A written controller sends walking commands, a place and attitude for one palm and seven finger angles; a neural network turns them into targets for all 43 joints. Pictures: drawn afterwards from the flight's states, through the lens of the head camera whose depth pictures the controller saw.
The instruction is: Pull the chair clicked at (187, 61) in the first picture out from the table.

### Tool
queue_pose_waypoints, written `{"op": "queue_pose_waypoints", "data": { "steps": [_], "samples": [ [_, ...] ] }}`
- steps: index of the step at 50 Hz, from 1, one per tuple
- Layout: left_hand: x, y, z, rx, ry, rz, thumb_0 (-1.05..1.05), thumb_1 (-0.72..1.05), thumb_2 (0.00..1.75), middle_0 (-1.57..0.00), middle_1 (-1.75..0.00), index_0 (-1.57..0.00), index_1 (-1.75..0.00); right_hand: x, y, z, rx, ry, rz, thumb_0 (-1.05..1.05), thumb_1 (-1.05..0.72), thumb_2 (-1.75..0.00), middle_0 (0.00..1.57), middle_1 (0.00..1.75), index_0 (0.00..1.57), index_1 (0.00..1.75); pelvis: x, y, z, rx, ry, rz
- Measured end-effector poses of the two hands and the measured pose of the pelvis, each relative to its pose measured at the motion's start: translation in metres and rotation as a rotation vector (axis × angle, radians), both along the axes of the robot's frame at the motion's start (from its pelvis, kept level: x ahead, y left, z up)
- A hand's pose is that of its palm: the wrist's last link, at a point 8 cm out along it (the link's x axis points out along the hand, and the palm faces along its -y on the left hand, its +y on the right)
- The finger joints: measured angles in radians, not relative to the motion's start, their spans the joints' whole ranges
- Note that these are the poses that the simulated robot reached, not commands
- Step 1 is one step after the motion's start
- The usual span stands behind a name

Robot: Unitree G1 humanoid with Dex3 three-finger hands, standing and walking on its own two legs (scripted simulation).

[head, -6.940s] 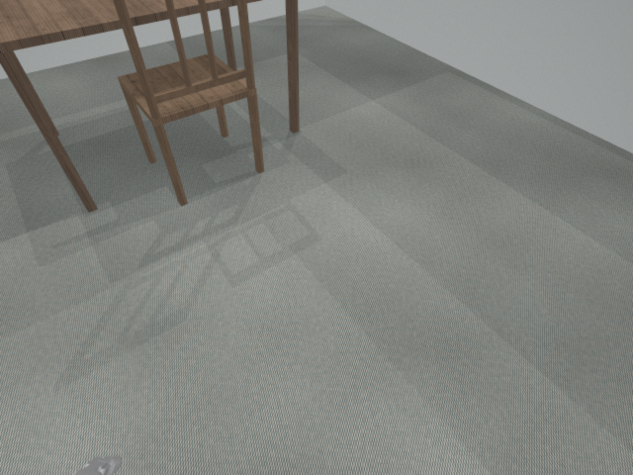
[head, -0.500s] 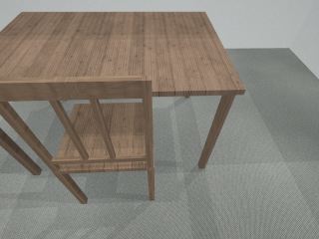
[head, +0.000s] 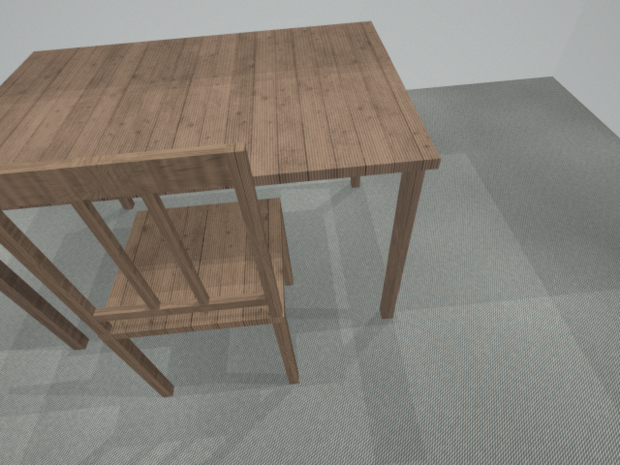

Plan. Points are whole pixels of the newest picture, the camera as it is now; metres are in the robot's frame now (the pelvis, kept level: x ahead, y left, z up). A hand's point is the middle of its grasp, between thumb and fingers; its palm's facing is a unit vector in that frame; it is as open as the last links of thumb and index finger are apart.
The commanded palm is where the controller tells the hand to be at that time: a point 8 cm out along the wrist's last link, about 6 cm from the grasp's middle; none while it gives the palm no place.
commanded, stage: come to a stop and stand still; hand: left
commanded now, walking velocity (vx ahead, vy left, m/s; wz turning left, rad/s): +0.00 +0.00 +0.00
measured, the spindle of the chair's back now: (122, 261) +0.47 +0.39 -0.07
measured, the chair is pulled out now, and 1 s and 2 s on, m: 0.00 0.00 0.00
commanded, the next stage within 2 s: look again from close up in 0.54 s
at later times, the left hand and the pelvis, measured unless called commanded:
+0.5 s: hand out of the picture -0.04 +0.16 -0.17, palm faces +0.08 -0.98 -0.18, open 7.4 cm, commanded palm none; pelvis -0.03 -0.01 +0.00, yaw +1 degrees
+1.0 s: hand out of the picture -0.06 +0.21 -0.18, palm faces +0.06 -0.98 -0.16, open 7.4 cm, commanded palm none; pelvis -0.05 +0.05 +0.00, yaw +1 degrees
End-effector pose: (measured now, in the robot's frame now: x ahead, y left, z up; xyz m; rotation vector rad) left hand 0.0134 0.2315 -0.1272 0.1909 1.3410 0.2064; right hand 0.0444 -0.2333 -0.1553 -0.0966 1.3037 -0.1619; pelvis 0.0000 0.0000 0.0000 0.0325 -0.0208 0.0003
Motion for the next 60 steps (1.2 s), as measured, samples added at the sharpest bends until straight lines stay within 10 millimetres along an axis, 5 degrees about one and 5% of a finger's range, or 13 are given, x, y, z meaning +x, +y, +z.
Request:
{"op": "queue_pose_waypoints", "data": {
  "steps": [11, 23, 34, 43, 52, 60],
  "samples": [
    [-0.016, -0.013, -0.013, -0.047, -0.002, 0.037, 0.01, 0.93, 0.9, -0.21, -0.3, -0.2, -0.3, -0.073, 0.002, 0.008, -0.026, 0.154, 0.029, 0.0, -0.91, -0.9, 0.2, 0.3, 0.19, 0.3, -0.018, -0.011, 0.002, -0.023, -0.009, 0.017],
    [-0.055, -0.02, -0.013, -0.075, 0.054, 0.048, 0.0, 0.91, 0.9, -0.2, -0.3, -0.2, -0.3, -0.103, 0.02, 0.008, 0.014, 0.161, 0.02, 0.0, -0.91, -0.9, 0.2, 0.3, 0.2, 0.3, -0.032, -0.007, 0.005, -0.028, -0.015, 0.014],
    [-0.077, -0.022, -0.017, -0.1, 0.092, 0.048, 0.0, 0.9, 0.9, -0.2, -0.3, -0.2, -0.3, -0.111, 0.033, 0.009, 0.01, 0.169, 0.016, 0.0, -0.91, -0.9, 0.2, 0.3, 0.2, 0.3, -0.035, 0.006, 0.003, -0.041, -0.002, 0.008],
    [-0.078, 0.004, -0.026, -0.105, 0.034, 0.018, 0.0, 0.9, 0.9, -0.2, -0.3, -0.2, -0.3, -0.087, 0.05, 0.008, -0.025, 0.018, 0.034, 0.01, -0.93, -0.9, 0.2, 0.3, 0.2, 0.3, -0.047, 0.032, -0.004, -0.042, -0.029, 0.015],
    [-0.081, 0.033, -0.024, -0.089, -0.007, 0.023, 0.0, 0.9, 0.9, -0.2, -0.3, -0.2, -0.3, -0.096, 0.067, 0.012, -0.026, 0.007, 0.053, 0.01, -0.93, -0.9, 0.2, 0.3, 0.2, 0.3, -0.055, 0.05, -0.002, -0.034, -0.025, 0.022],
    [-0.102, 0.037, -0.022, -0.088, 0.04, 0.038, 0.0, 0.91, 0.9, -0.2, -0.3, -0.19, -0.3, -0.108, 0.077, 0.011, -0.009, 0.041, 0.051, 0.0, -0.91, -0.9, 0.2, 0.3, 0.2, 0.3, -0.058, 0.055, -0.001, -0.031, -0.024, 0.022]
  ]
}}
